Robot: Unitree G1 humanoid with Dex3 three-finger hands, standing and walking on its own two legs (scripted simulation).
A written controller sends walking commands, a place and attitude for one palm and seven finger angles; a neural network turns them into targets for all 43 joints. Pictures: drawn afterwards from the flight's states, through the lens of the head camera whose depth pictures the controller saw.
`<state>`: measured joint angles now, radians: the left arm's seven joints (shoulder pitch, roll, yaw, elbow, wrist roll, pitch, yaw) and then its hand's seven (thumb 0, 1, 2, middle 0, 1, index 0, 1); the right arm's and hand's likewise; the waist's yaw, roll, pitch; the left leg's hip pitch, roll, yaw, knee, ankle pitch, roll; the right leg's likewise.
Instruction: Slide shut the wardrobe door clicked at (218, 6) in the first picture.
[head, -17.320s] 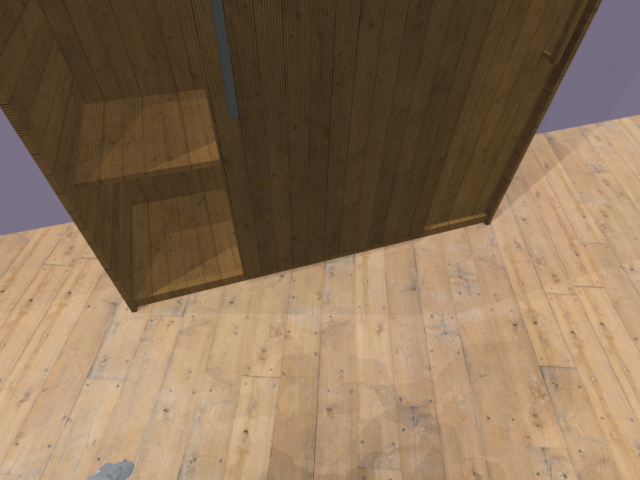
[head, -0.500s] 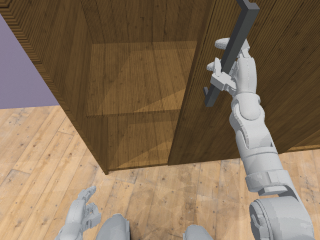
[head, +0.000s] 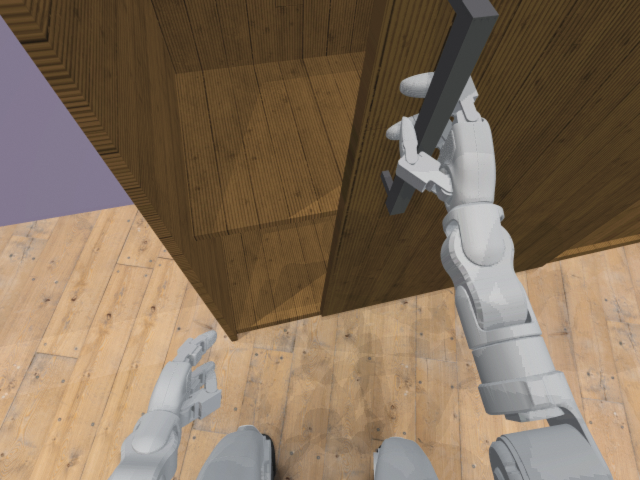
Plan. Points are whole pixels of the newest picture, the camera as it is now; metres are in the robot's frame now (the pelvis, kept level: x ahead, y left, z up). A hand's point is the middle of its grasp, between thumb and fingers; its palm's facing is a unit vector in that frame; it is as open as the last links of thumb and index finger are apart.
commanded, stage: step sideways, sliding the door along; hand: right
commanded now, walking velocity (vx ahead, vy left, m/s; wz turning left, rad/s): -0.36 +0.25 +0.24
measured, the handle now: (417, 123) +0.46 -0.13 +0.13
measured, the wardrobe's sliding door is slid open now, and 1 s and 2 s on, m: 0.26 0.00 0.00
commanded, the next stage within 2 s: stop walking and hold the door there in 1.06 s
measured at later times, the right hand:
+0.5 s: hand (221, 193) +0.37 +0.08 +0.14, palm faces -0.07 +0.99 -0.10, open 6.2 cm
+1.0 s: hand (135, 205) +0.36 +0.15 +0.14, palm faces +0.05 +0.99 -0.09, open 6.2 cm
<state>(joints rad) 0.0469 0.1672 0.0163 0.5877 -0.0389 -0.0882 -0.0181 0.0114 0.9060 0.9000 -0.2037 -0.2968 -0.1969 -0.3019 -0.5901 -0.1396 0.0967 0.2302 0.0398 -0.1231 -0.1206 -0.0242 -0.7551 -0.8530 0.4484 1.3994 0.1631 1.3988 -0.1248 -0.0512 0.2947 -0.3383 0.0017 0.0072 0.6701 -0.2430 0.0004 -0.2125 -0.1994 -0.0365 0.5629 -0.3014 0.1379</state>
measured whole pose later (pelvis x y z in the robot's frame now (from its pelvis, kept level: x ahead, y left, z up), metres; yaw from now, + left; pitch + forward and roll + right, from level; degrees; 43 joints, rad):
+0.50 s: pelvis -0.02 +0.12 +0.00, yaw +2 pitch -1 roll -2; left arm -0.01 0.17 0.03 0.64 -0.05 -0.09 0.02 0.01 0.91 0.90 -0.20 -0.30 -0.20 -0.30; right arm -0.49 -0.08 0.13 0.13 0.04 -0.15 -0.17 -0.01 -0.78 -0.84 0.45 1.40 0.16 1.40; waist -0.06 -0.04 0.29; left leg -0.36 -0.04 0.03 0.65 -0.27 0.09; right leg -0.32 -0.14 -0.04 0.75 -0.48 0.05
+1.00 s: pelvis -0.09 +0.24 +0.00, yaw +5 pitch -1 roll -2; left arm 0.09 0.20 0.06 0.64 -0.05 -0.04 0.02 0.01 0.91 0.90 -0.20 -0.30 -0.20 -0.30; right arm -0.70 -0.19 0.01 0.47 0.11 -0.09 -0.17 0.00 -0.79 -0.84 0.36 1.40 0.16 1.40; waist -0.07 0.01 0.22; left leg -0.41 -0.09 0.02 0.70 -0.26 0.04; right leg -0.24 -0.09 -0.12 0.54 -0.25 0.05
